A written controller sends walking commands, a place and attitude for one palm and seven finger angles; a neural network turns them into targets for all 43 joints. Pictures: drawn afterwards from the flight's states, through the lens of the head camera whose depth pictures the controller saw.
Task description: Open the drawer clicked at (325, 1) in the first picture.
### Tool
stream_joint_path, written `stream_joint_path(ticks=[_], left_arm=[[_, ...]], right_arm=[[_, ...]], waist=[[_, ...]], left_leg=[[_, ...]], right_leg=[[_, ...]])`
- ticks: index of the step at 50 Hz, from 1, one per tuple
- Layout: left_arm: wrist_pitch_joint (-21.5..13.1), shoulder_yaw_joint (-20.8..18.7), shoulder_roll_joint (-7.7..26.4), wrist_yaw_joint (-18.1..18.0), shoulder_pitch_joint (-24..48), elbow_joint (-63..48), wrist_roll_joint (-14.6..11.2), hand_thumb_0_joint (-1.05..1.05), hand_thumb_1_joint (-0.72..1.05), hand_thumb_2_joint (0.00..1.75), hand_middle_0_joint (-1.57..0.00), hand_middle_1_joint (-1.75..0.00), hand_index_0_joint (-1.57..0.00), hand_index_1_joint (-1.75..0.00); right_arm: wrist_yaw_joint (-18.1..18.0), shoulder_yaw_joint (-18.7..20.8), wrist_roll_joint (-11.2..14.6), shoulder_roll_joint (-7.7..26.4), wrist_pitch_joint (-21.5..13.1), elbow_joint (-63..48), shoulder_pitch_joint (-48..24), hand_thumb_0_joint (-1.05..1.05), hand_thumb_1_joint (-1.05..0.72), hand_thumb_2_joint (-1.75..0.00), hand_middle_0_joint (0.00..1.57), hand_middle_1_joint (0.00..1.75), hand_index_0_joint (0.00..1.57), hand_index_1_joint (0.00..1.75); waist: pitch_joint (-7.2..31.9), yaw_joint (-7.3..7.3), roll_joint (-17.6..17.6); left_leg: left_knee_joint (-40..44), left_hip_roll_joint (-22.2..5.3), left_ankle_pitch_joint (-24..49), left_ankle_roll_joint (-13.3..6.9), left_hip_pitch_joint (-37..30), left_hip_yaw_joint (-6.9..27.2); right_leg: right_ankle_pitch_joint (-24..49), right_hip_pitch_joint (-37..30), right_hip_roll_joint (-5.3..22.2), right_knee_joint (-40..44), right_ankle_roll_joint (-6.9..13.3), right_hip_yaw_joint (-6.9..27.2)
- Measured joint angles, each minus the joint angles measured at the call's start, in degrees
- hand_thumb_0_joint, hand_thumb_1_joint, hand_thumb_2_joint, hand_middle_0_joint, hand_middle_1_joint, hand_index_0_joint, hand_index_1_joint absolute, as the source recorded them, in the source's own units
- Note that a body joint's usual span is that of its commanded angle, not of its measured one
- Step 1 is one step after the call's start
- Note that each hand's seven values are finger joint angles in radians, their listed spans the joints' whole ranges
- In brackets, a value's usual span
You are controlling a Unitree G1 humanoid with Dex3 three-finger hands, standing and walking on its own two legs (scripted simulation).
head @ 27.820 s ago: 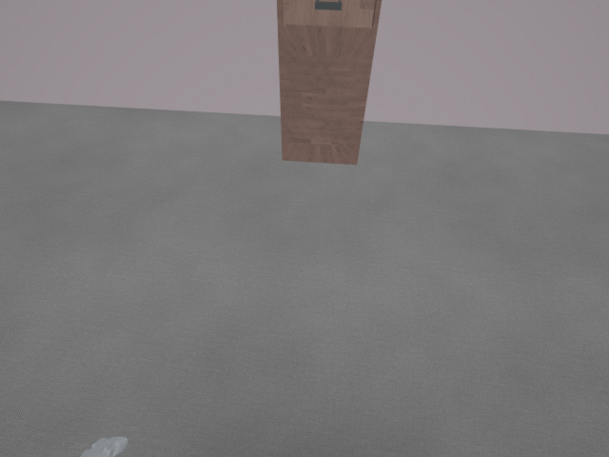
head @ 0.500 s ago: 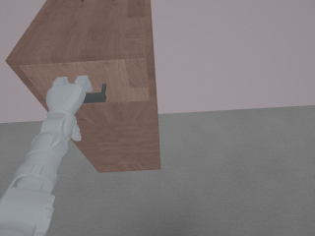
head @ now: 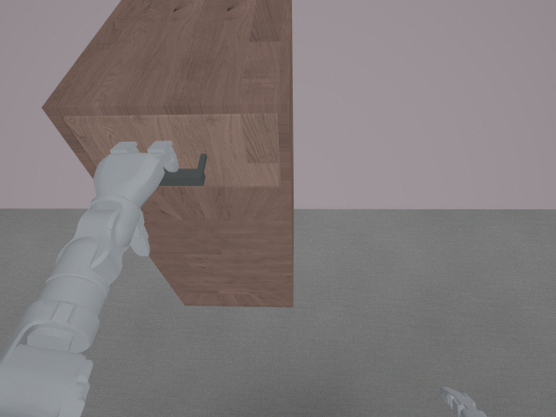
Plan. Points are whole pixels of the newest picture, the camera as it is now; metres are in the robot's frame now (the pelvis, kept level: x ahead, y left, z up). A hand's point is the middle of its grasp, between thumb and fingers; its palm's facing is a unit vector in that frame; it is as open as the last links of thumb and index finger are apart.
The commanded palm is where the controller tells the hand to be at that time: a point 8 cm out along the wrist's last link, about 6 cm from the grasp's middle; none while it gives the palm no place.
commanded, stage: re-aim the fingers above the handle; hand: left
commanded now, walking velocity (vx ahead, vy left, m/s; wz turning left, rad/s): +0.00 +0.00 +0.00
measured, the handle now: (177, 168) +0.52 +0.23 +0.03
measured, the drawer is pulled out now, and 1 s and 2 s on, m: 0.00 0.00 0.00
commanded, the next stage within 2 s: lower the fingers behind the handle in 1.94 s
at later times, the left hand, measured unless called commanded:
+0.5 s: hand (147, 193) +0.41 +0.24 +0.08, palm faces +0.01 +0.00 -1.00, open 13.9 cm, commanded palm +0.39 +0.24 +0.14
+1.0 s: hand (152, 188) +0.42 +0.23 +0.08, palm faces -0.01 +0.00 -1.00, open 13.9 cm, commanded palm +0.40 +0.23 +0.14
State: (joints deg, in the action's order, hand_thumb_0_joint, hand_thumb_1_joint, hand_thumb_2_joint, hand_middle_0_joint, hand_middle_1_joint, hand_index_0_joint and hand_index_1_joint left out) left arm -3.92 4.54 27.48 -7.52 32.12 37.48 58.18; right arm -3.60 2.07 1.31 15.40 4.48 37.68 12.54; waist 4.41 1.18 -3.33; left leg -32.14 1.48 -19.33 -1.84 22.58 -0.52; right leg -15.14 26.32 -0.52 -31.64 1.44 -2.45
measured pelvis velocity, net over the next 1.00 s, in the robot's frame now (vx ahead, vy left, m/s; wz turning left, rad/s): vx -0.01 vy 0.00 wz -0.02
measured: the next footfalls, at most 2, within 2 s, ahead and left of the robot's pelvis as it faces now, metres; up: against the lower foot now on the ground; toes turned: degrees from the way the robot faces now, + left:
none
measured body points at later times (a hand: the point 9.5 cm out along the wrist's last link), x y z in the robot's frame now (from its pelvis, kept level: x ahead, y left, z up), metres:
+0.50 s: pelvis -0.01 +0.00 +0.00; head +0.04 -0.03 +0.45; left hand +0.41 +0.23 +0.13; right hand +0.08 -0.27 -0.14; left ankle -0.04 +0.10 -0.73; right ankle +0.00 -0.10 -0.73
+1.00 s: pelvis -0.01 +0.00 +0.00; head +0.04 -0.03 +0.45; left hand +0.42 +0.23 +0.13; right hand +0.08 -0.26 -0.14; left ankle -0.04 +0.10 -0.73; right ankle +0.00 -0.10 -0.73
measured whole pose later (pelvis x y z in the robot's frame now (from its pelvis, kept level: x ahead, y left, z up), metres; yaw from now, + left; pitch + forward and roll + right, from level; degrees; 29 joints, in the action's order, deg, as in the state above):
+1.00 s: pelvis -0.01 +0.00 +0.00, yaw -1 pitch +10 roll +0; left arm -1.0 4.4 26.7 -10.5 37.3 45.1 58.5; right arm -2.9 1.6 1.7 15.0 3.9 39.0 15.2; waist 5.0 -0.4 -3.8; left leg -31.8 1.4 -18.3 -2.0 23.7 -2.0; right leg -13.8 28.2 -0.7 -31.8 1.4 -1.0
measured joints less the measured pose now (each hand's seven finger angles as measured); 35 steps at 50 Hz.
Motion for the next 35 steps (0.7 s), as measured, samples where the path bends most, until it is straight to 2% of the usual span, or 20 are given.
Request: stream_joint_path(ticks=[6, 12, 17, 25, 31, 35], left_arm=[[0.8, 0.0, 0.2, -2.8, 3.7, 3.5, 0.4, 0.00, -0.49, 0.30, -0.32, -1.20, -0.32, -1.20], [3.5, 0.6, -0.5, -1.9, 4.8, 5.3, -0.3, 0.00, -0.49, 0.30, -0.31, -1.20, -0.32, -1.20], [2.4, -0.8, -1.4, -0.8, 2.0, 3.3, -0.6, 0.00, -0.49, 0.30, -0.31, -1.20, -0.32, -1.20], [1.9, -3.2, 0.1, -3.1, -0.7, 2.4, 0.8, 0.00, -0.49, 0.30, -0.31, -1.20, -0.32, -1.20], [3.5, -0.3, 0.8, -2.6, 1.0, 3.0, 0.2, 0.00, -0.49, 0.30, -0.32, -1.20, -0.32, -1.20], [2.7, 1.7, -0.2, -1.5, 3.2, 4.4, -0.5, 0.00, -0.49, 0.30, -0.32, -1.20, -0.32, -1.20]], right_arm=[[0.4, 0.1, 0.0, -0.1, -0.2, 1.9, 0.3, 0.01, -0.91, -0.90, 0.20, 0.30, 0.20, 0.30], [0.9, 0.0, 0.2, -0.1, 0.6, 2.3, 2.0, 0.01, -0.91, -0.90, 0.20, 0.30, 0.20, 0.30], [0.8, -0.3, 0.2, -0.2, 1.4, 1.9, 3.1, 0.01, -0.91, -0.90, 0.20, 0.30, 0.20, 0.30], [0.4, -0.2, 0.4, -0.2, 0.7, 1.5, 2.7, 0.01, -0.91, -0.90, 0.20, 0.30, 0.20, 0.30], [0.2, 0.4, 0.7, 0.4, -0.5, 2.0, 2.2, 0.01, -0.91, -0.90, 0.20, 0.30, 0.20, 0.30], [-0.2, 0.1, 0.7, 0.6, -0.8, 2.4, 1.4, 0.01, -0.91, -0.90, 0.20, 0.30, 0.20, 0.30]], waist=[[0.1, -0.29, -0.1], [0.8, -1.12, -1.0], [1.2, -1.82, -1.2], [0.2, -1.64, -0.5], [-0.2, -0.76, -0.5], [-0.2, -0.78, -0.3]], left_leg=[[-0.9, 0.1, -0.1, 0.1, 1.6, 0.3], [-0.3, 0.0, 0.1, 0.0, 1.4, -0.3], [0.5, -0.2, 0.2, -0.1, 0.2, -1.3], [1.0, -0.4, 0.7, 0.1, -0.5, -1.8], [0.8, -0.1, 1.2, 0.1, -0.2, -0.6], [0.6, 0.2, 1.3, 0.0, -0.3, -0.1]], right_leg=[[-0.2, 1.5, 0.2, -0.9, 0.1, -0.3], [0.1, 1.6, 0.0, -0.6, 0.0, 0.3], [0.3, 1.0, -0.3, -0.2, 0.0, 1.2], [0.9, 0.6, -0.6, 0.1, 0.2, 1.8], [1.2, 0.2, -0.1, 0.4, 0.2, 0.6], [1.2, -0.2, 0.2, 0.3, 0.1, 0.1]])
